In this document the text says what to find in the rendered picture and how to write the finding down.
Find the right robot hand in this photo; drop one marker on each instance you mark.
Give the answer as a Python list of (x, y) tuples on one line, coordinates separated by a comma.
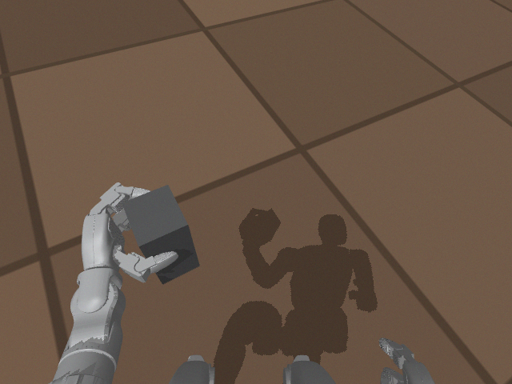
[(413, 372)]

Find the left robot arm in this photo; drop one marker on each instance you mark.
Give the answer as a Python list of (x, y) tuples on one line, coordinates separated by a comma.
[(92, 351)]

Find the left robot hand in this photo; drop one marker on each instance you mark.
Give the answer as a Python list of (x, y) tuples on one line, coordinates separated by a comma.
[(103, 242)]

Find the carton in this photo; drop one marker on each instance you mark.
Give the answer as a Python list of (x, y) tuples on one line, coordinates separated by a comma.
[(159, 226)]

